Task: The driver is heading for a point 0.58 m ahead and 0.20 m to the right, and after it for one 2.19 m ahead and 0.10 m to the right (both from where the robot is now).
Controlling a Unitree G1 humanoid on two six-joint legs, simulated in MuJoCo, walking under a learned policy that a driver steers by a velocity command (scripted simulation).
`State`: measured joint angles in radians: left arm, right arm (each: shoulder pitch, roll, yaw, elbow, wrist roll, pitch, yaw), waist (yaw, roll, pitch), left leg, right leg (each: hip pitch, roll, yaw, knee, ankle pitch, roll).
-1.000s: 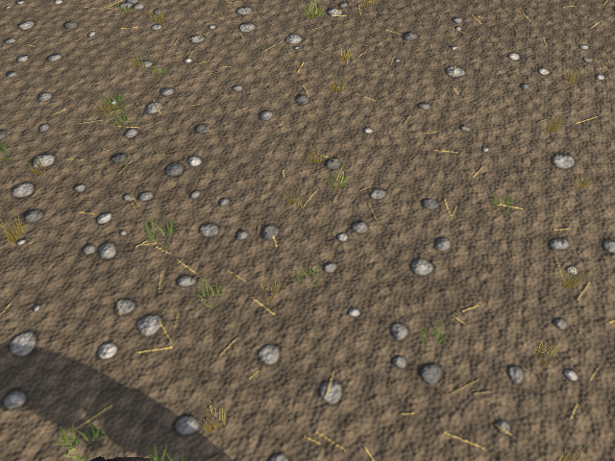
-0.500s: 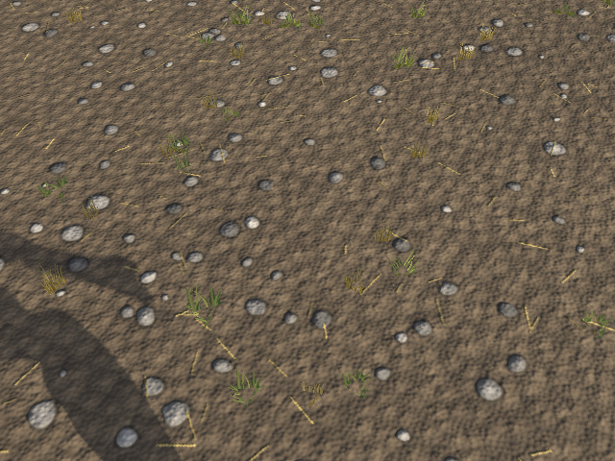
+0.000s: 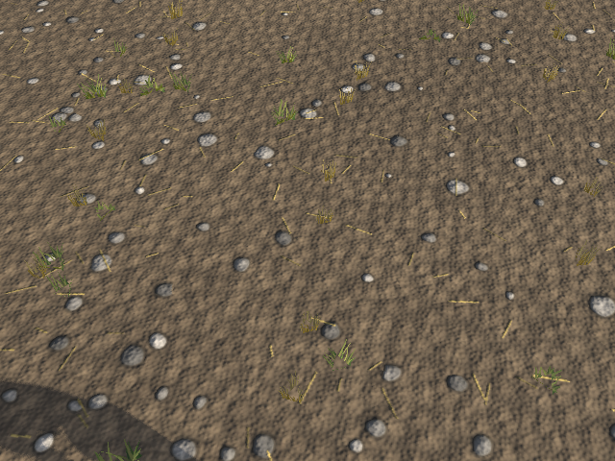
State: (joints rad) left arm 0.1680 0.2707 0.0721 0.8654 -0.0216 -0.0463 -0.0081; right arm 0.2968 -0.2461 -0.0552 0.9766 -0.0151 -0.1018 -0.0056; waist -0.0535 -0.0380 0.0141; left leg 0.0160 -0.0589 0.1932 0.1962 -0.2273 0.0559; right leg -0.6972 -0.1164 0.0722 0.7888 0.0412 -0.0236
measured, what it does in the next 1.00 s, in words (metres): walks ahead, turning right: right foot, then left foot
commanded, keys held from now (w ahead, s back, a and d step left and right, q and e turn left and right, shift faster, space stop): w+e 0.66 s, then q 0.34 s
